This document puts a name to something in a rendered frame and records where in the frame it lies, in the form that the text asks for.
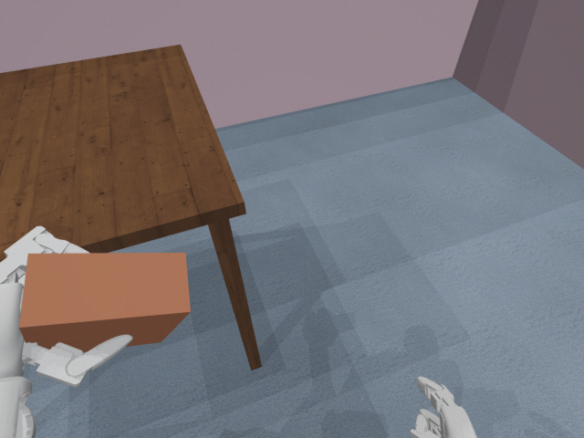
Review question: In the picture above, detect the sponge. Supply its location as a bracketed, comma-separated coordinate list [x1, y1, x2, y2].
[19, 253, 191, 352]

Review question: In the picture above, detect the right robot hand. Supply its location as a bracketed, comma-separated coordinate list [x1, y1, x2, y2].
[411, 377, 477, 438]

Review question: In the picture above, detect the table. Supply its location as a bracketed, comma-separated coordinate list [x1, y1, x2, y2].
[0, 45, 262, 370]

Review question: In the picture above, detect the left robot hand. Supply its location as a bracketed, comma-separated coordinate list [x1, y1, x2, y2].
[0, 226, 133, 388]

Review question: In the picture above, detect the left robot forearm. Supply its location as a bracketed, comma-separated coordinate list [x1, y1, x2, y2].
[0, 376, 37, 438]

